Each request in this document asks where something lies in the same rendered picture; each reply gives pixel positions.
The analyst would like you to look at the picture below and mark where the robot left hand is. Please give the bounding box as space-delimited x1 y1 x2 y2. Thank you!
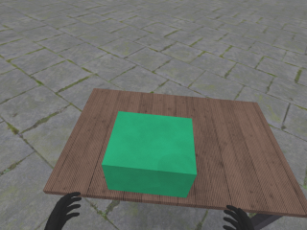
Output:
44 192 82 230

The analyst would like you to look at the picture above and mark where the robot right hand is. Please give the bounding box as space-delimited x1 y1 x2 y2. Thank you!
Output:
223 205 254 230

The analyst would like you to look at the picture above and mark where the carton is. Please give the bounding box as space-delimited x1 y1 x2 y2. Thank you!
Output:
102 111 197 198

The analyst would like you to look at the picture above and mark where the table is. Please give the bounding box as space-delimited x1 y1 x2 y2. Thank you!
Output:
43 88 307 230

